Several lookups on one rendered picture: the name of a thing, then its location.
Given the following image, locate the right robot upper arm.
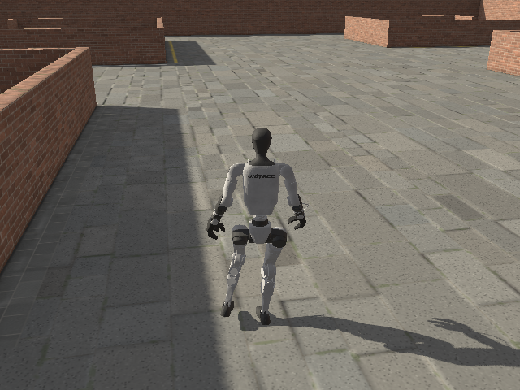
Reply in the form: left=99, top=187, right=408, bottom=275
left=278, top=163, right=300, bottom=207

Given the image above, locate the robot head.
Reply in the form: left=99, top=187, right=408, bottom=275
left=248, top=128, right=275, bottom=166

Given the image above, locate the robot right thigh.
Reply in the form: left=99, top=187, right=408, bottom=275
left=261, top=227, right=287, bottom=280

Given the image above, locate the left robot upper arm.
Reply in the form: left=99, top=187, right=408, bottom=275
left=220, top=162, right=245, bottom=207

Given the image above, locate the robot left hand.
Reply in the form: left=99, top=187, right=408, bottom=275
left=206, top=220, right=225, bottom=240

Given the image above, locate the robot right hand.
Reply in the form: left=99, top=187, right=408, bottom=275
left=288, top=216, right=306, bottom=230

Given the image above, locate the robot left forearm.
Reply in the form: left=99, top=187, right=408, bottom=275
left=210, top=194, right=227, bottom=225

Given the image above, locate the robot right forearm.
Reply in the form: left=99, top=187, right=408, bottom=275
left=292, top=194, right=305, bottom=219

